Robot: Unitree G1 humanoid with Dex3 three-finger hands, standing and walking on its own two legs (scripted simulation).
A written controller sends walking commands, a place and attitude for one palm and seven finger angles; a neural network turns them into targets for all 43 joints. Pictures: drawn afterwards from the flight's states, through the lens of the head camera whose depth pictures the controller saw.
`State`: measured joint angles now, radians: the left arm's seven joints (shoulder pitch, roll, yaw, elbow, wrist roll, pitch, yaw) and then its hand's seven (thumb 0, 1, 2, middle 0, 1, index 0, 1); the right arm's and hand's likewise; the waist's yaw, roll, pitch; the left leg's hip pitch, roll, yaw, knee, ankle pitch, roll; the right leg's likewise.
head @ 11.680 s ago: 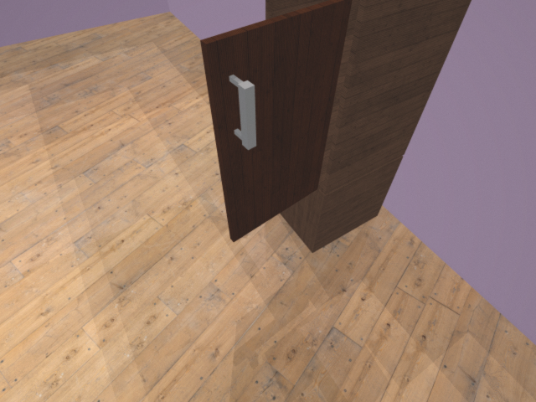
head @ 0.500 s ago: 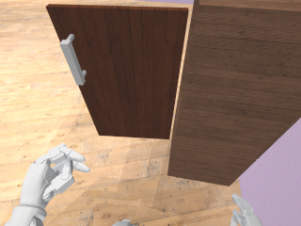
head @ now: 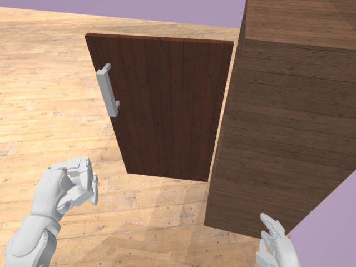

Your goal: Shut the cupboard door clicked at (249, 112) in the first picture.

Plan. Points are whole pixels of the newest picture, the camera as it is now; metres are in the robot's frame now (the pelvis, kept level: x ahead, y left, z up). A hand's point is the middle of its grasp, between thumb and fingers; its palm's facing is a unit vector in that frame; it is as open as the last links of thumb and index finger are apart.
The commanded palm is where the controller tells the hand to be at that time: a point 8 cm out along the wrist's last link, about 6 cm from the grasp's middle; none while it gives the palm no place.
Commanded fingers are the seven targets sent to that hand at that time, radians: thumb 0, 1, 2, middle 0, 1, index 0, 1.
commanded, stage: raise the hand and make a fist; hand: left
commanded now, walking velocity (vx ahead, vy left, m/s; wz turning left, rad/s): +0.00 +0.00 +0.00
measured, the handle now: (110, 90) +0.51 +0.25 +0.13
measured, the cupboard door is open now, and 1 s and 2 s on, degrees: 96 96 96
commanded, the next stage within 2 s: bring the fist close to the handle in 0.48 s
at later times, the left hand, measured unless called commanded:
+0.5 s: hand (98, 184) +0.23 +0.17 +0.13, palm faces +0.02 -1.00 -0.06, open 3.1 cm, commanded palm +0.20 +0.22 +0.13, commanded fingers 0.00 0.90 0.90 -1.30 -1.50 -1.30 -1.50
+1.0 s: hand (100, 150) +0.30 +0.20 +0.14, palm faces +0.01 -1.00 -0.04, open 3.1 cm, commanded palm +0.28 +0.24 +0.13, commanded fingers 0.00 0.90 0.90 -1.30 -1.50 -1.30 -1.50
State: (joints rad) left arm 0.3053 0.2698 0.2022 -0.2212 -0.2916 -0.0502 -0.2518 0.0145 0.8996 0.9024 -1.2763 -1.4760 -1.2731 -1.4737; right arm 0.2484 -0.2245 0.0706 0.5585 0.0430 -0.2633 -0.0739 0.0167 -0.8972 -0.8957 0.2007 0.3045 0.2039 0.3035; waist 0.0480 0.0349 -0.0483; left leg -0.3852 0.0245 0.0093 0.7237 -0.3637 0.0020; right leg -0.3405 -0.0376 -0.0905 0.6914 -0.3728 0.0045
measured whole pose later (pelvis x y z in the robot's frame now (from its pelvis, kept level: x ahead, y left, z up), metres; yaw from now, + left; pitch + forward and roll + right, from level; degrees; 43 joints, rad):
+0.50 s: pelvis +0.00 -0.01 +0.01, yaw -1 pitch -1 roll +0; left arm 0.27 0.25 0.21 -0.20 -0.28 -0.02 -0.24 0.01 0.90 0.90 -1.30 -1.50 -1.30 -1.50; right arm 0.26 -0.25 0.05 0.60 0.05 -0.27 -0.08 0.02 -0.90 -0.90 0.20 0.30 0.20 0.30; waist 0.04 0.04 -0.02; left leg -0.29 0.03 0.02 0.61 -0.31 -0.02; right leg -0.26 -0.02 -0.08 0.61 -0.33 -0.01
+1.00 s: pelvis -0.01 -0.02 +0.01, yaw -1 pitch +0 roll +0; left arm -0.09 0.33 0.30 0.18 -0.29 -0.01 -0.30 0.01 0.90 0.90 -1.30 -1.50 -1.30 -1.50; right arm 0.25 -0.26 0.05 0.64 0.05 -0.23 -0.11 0.02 -0.90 -0.90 0.20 0.30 0.20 0.30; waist 0.02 0.03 -0.02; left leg -0.31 0.03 0.03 0.60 -0.30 -0.02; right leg -0.30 -0.02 -0.07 0.62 -0.33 -0.02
